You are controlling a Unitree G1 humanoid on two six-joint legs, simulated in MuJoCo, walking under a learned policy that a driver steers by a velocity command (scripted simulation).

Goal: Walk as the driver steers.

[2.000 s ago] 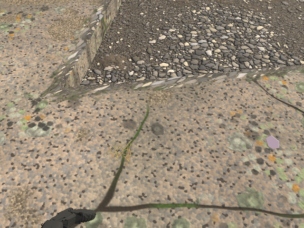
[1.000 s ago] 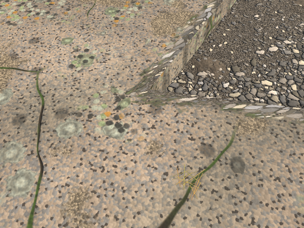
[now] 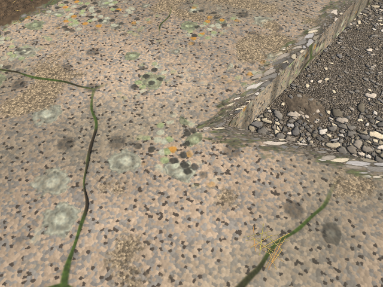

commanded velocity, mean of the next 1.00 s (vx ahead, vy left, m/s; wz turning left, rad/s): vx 0.19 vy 0.00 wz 0.00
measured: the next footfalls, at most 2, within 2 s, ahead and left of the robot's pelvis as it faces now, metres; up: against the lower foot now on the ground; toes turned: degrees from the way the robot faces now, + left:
left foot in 1.06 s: +0.40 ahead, +0.10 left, +0.00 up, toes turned +2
right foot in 1.42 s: +0.41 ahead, -0.13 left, +0.00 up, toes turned -1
